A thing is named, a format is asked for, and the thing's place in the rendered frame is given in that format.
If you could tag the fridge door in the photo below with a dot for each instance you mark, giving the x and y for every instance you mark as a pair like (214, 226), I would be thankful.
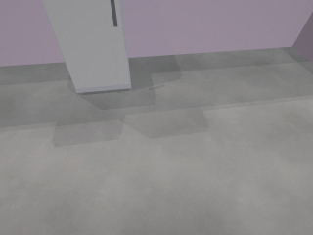
(92, 46)

